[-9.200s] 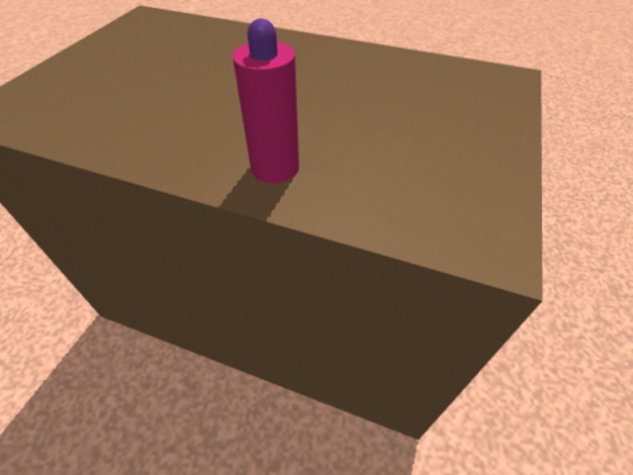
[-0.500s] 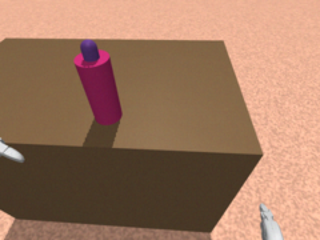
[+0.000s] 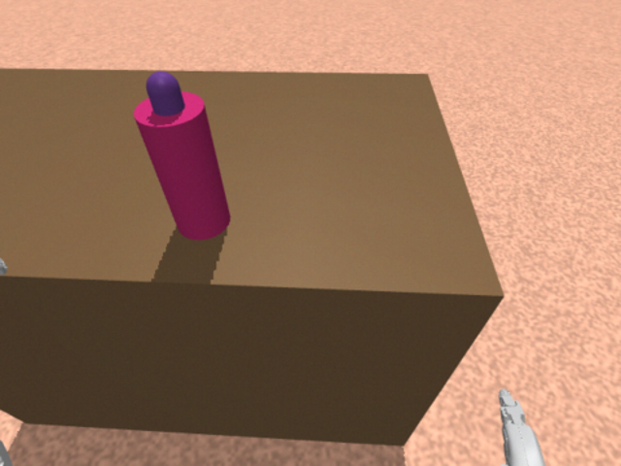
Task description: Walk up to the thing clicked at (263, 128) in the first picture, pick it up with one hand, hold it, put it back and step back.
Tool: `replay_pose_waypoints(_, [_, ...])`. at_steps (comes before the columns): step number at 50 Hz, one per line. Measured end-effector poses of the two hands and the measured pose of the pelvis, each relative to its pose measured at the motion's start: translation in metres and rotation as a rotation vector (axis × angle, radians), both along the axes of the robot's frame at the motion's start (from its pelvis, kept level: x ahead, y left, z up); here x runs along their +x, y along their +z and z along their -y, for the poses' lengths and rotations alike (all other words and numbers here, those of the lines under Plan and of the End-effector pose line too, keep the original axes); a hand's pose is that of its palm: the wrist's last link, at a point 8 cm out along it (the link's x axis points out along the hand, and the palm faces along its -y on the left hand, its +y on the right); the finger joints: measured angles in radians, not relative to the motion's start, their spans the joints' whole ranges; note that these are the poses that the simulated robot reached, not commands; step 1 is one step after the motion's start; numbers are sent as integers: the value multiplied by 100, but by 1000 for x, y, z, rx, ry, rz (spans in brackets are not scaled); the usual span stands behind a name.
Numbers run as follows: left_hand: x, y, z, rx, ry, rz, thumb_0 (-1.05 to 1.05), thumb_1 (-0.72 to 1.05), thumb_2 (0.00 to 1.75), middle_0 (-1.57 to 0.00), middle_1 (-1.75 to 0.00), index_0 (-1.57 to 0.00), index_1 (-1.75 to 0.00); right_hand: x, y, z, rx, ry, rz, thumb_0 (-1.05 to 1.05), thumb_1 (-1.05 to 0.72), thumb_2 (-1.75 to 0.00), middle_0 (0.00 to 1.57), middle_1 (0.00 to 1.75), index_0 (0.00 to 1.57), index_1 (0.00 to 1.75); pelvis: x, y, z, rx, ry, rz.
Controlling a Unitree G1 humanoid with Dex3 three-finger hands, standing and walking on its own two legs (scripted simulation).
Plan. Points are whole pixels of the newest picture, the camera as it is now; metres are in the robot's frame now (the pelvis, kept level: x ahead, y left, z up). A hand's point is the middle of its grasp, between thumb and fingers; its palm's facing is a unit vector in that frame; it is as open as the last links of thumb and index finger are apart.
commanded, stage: go down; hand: left
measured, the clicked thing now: (185, 159) +0.48 +0.19 +0.15
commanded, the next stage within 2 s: approach in 1.68 s
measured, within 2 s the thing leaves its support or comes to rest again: neither
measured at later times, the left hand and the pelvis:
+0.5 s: hand out of the picture +0.35 +0.37 +0.22, palm faces +0.18 -0.98 -0.07, open 17.7 cm; pelvis +0.01 +0.01 +0.00, yaw +0 degrees
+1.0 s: hand out of the picture +0.37 +0.38 +0.22, palm faces +0.17 -0.99 +0.00, open 17.7 cm; pelvis +0.01 +0.01 +0.00, yaw +0 degrees
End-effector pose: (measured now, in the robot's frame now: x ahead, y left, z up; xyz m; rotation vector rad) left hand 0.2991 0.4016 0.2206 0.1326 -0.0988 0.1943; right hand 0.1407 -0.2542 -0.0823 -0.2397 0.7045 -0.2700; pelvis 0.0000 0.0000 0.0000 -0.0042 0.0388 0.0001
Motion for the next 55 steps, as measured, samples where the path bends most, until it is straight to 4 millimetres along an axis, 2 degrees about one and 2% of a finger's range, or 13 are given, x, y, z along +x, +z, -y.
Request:
replay_pose_waypoints(12, [18,-2,-10,-43,-11,-33,-2,-56,5,-5,-4,-5,-4,-1,2,-1,-24,-19,-3,-1,54,-5,6,5,6,5,4,0,-3,-5,-7,-24])
replay_pose_waypoints(30, [28,1,-20,-83,-21,-60,-2,-59,5,-5,-4,-5,-4,11,1,-11,-28,-16,2,-1,53,-5,6,5,6,5,12,0,-9,-9,-5,-43])
replay_pose_waypoints(55, [45,1,-32,-142,-20,-116,-2,-61,4,-5,-5,-4,-4,9,3,-13,-45,-2,-10,-1,52,-6,6,5,6,5,11,-2,-8,-13,-2,-73])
